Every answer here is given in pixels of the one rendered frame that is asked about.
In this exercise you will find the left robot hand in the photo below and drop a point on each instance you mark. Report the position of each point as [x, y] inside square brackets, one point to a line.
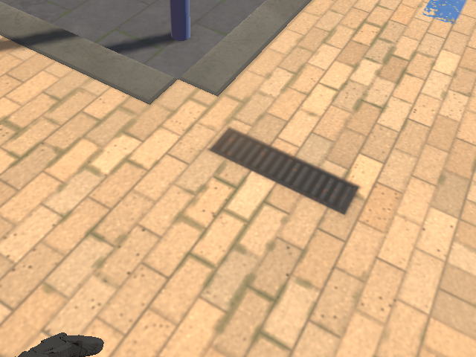
[63, 345]

